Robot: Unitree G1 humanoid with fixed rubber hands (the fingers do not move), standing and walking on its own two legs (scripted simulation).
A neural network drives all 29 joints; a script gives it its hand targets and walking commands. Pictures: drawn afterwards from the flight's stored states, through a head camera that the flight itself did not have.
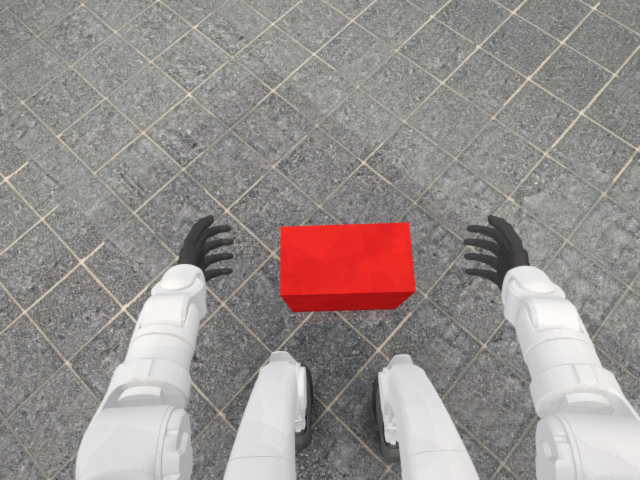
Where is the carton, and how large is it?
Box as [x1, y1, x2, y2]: [280, 222, 415, 311]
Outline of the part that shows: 408,222 281,227 280,295 292,311 395,308 415,291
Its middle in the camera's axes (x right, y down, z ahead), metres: +0.06 +0.07 +0.97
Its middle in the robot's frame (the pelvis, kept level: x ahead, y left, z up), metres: +0.45 -0.02 -0.54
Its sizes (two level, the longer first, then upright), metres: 0.285 0.154 0.276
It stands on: the floor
